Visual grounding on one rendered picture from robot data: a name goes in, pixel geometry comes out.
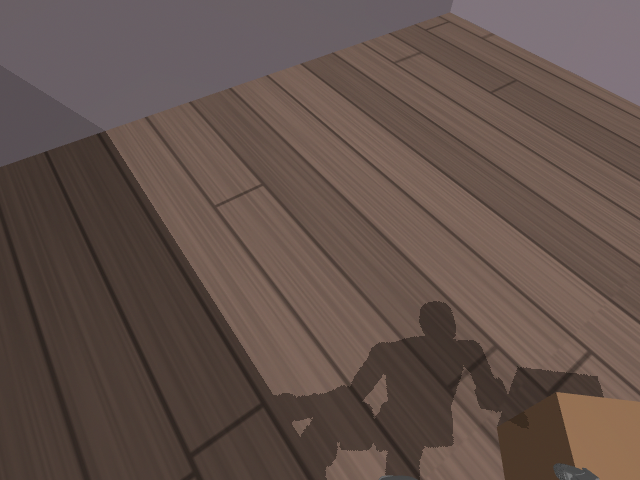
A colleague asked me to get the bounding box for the right robot hand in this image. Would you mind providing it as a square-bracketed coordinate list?
[553, 463, 600, 480]

